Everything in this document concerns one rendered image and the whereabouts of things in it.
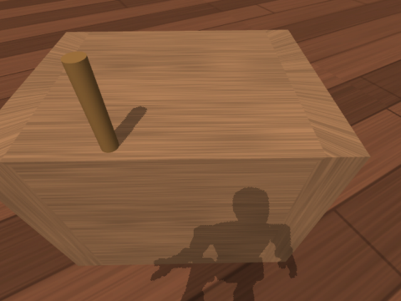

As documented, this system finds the can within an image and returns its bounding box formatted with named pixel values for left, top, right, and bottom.
left=61, top=51, right=119, bottom=153

